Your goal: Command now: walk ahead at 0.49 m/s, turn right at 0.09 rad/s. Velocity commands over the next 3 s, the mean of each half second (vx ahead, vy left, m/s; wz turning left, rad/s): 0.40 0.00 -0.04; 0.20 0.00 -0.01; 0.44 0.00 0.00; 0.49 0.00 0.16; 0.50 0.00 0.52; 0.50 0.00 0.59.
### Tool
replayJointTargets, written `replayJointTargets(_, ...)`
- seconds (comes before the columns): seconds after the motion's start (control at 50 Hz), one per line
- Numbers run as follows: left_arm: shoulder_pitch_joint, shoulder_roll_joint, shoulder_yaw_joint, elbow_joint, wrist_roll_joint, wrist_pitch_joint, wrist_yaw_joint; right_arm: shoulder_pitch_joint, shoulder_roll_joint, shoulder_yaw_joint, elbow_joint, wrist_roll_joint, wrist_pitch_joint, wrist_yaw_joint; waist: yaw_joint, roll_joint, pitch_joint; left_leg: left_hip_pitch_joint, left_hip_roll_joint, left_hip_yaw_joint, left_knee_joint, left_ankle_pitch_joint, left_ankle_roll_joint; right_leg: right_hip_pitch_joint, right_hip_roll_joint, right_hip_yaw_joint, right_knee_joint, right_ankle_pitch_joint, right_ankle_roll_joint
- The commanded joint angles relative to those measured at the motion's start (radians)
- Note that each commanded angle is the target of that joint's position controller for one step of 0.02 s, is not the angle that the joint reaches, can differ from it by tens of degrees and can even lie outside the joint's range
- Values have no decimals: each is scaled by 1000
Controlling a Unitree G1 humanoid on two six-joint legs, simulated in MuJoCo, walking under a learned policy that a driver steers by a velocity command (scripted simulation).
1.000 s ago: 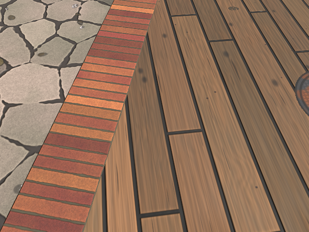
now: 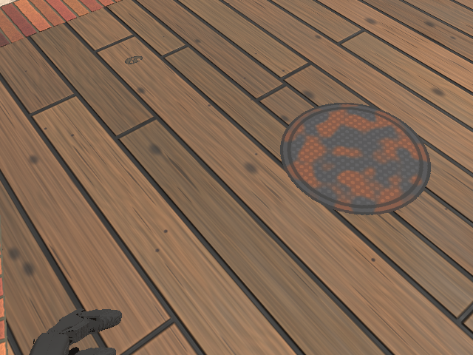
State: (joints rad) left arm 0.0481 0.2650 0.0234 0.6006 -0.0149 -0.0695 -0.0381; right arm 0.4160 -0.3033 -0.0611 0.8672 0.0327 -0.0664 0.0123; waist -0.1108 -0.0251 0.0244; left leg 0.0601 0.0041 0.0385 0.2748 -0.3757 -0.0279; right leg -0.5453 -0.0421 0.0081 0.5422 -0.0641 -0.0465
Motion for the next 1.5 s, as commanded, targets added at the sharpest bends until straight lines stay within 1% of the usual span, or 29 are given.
replayJointTargets(0.02, 250, 181, 83, 3, 5, -8, 12, -50, -157, -24, -62, -7, 1, -11, 218, 83, -148, -179, 168, -36, 313, 745, 123, 471, 37, -37, -30, -14, -69)
replayJointTargets(0.04, 410, 271, 104, 23, 21, 1, 26, -22, -79, 6, -98, -35, -5, -13, 254, -81, -305, -448, 86, 16, 683, 423, 68, 794, -205, 281, -26, -70, -160)
replayJointTargets(0.06, 426, 305, 104, 30, 16, 0, 18, 62, -17, 28, -104, -25, -25, -9, 199, -289, -416, -699, -49, -85, 932, -196, 39, 935, -358, 725, -190, -267, -278)
replayJointTargets(0.08, 389, 208, 78, 27, 6, -3, 15, -18, -127, 1, -105, -1, -37, -3, 222, -172, -312, -813, 13, -148, 1022, -173, 47, 874, -323, 685, -229, -349, -241)
replayJointTargets(0.14, 227, 133, 52, 20, 18, -10, 7, -157, -120, -5, -132, -21, -39, -6, 151, -24, -70, -771, 120, -102, 907, 60, 56, 531, -199, 349, -289, -44, -175)
replayJointTargets(0.22, 200, 134, 56, 48, 13, -37, 10, -126, -68, 4, -126, -23, -5, -2, 88, -48, -47, -692, 143, -98, 808, 147, 18, 396, -177, 223, -381, 93, -209)
replayJointTargets(0.32, 231, 161, 61, 97, 15, -25, 32, -299, -28, 22, -175, -39, -15, 7, 128, -19, 19, -650, 97, -52, 445, 413, 2, 361, -107, 46, -376, 356, -158)
replayJointTargets(0.4, 300, 183, 63, 151, 8, -8, 42, -382, -40, 20, -201, -34, -27, 28, 160, -38, -7, -561, 41, -49, 290, 531, 26, 434, -127, 43, -311, 370, -130)
replayJointTargets(0.48, 255, 187, 66, 173, 1, 12, 52, -266, -101, -7, -169, -52, -29, 29, 74, -49, -74, -407, 3, -46, 184, 475, 90, 514, -126, 66, -106, 440, -73)
replayJointTargets(0.5, 282, 164, 58, 173, 12, 14, 53, -197, -149, -21, -150, -60, -33, 20, 57, 9, -140, -255, 38, -61, 169, 746, 114, 482, -58, 34, 38, 390, -32)
replayJointTargets(0.52, 365, 110, 37, 163, 39, 7, 52, -133, -203, -25, -153, -79, -29, 13, 77, 154, -287, 51, 225, -241, 271, 1144, 211, 280, 23, 9, 295, 28, 24)
replayJointTargets(0.54, 502, 43, 13, 202, 26, 12, 45, -124, -144, -7, -144, -78, -15, 12, 108, 309, -426, 210, 401, -490, 242, 1198, 375, 112, 98, 61, 544, -604, 80)
replayJointTargets(0.56, 465, 141, 35, 219, 9, 25, 42, -137, -94, 6, -148, -46, 0, 18, 81, 201, -413, 128, 358, -501, 190, 975, 358, 102, 67, 140, 611, -645, 90)
replayJointTargets(0.6, 324, 154, 47, 192, -4, 59, 57, -263, -71, 15, -154, -34, 13, 20, 102, 89, -204, -88, 296, -401, 101, 617, 293, 21, 8, 93, 595, -549, 107)
replayJointTargets(0.7, 320, 85, 39, 213, 20, 104, 88, -372, -65, 14, -139, -65, 25, 7, 152, 163, -128, -394, 188, -238, -18, 316, 242, 270, -15, 44, 271, -380, 116)
replayJointTargets(0.8, 290, 109, 48, 226, 25, 86, 76, -342, -149, -14, -105, -24, 47, -18, 142, 178, -101, -458, 199, -287, -102, -226, 216, 354, 27, -40, 125, -248, 62)
replayJointTargets(0.86, 335, 83, 44, 259, 27, 59, 69, -356, -103, -6, -104, -8, 50, -23, 183, 133, -37, -528, 167, -268, -66, -290, 167, 433, 15, -30, -39, -280, -15)
replayJointTargets(0.9, 434, 188, 69, 295, 22, 44, 76, -421, -7, 15, -149, -7, 31, -18, 203, -156, 19, -714, -30, -23, 315, -138, 60, 477, -208, 334, -327, -649, -150)
replayJointTargets(0.92, 392, 245, 86, 282, 22, 31, 72, -441, -41, 7, -161, -3, 11, -15, 208, -256, 96, -796, -47, -20, 493, -72, 64, 440, -335, 558, -453, -722, -217)
replayJointTargets(0.96, 314, 156, 64, 258, 23, -7, 74, -368, -87, -16, -125, -6, -6, -4, 149, -154, 88, -869, 13, -95, 619, 17, 78, 506, -292, 464, -427, -531, -173)
replayJointTargets(1.02, 344, 116, 54, 273, 3, -17, 65, -409, -45, -9, -120, -22, -16, 10, 168, -87, 42, -858, 44, -62, 562, 156, 58, 590, -224, 283, -412, -274, -119)
replayJointTargets(1.16, 396, 179, 74, 309, -3, -3, 54, -515, -28, 13, -148, -6, -11, 31, 207, -123, 61, -576, 18, 9, 286, 246, 34, 461, -198, 138, -400, -152, -121)
replayJointTargets(1.24, 353, 185, 79, 318, -12, 4, 51, -349, -95, -14, -100, -9, -11, 22, 96, -105, 12, -309, -6, 24, 211, 236, 94, 422, -201, 100, -253, 55, -79)
replayJointTargets(1.26, 343, 158, 70, 314, -6, 3, 51, -196, -140, -39, -52, -7, -10, 12, 27, -60, -76, -106, 10, -3, 201, 230, 123, 361, -145, 38, -60, 166, -47)
replayJointTargets(1.3, 387, 17, 27, 259, 4, -26, 54, 21, -260, -65, -5, -24, -1, 8, -8, 364, -310, 312, 379, -704, -6, -92, 322, -129, 73, 9, 568, -493, 48)
replayJointTargets(1.34, 289, 151, 63, 250, -31, -50, 46, -117, -135, -26, -28, -20, -15, 13, 26, 201, -103, 110, 331, -558, -49, -117, 268, -252, -38, 79, 715, -381, 8)
replayJointTargets(1.38, 248, 127, 68, 253, -8, -46, 56, -213, -76, -10, -46, -33, -23, 20, 75, 103, -16, -69, 242, -376, -88, 103, 231, -184, -99, 60, 635, -224, 2)
replayJointTargets(1.42, 270, 83, 63, 254, -3, -32, 51, -218, -63, -8, -37, -39, -28, 18, 110, 133, -18, -144, 218, -294, -124, 239, 240, -109, -121, 59, 585, -165, 12)
replayJointTargets(1.5, 154, 65, 58, 207, 11, -15, 49, -160, -94, -15, -1, -32, -32, 2, 107, 70, 27, -157, 212, -201, -157, 427, 257, -179, -117, 41, 390, -42, 50)
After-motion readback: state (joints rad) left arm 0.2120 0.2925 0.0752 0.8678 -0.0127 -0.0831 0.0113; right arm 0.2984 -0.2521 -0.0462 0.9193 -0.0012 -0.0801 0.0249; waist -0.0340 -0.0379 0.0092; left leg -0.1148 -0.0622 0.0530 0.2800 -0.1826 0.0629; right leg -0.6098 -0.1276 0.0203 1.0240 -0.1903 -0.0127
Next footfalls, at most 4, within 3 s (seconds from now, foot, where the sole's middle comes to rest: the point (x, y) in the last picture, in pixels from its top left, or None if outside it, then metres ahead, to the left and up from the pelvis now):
0.02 right None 0.18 -0.12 -0.77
0.50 left None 0.46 0.10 -0.77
0.88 right None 0.39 -0.12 -0.77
1.26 left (172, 306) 0.61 0.15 -0.77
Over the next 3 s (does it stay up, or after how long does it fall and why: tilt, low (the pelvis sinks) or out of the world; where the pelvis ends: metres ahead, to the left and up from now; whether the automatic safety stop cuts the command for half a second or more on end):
stays up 1.43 0.21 0.01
